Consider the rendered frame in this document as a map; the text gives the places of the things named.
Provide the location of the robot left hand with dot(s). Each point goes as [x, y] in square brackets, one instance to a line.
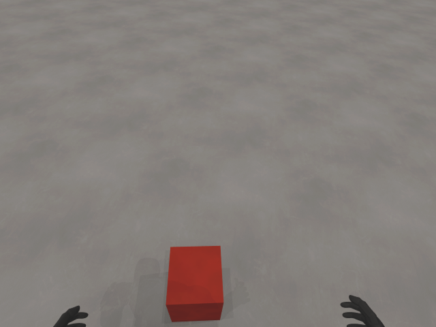
[71, 315]

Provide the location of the carton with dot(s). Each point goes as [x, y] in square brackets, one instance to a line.
[195, 286]

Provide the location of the robot right hand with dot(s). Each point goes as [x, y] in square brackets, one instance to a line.
[367, 316]

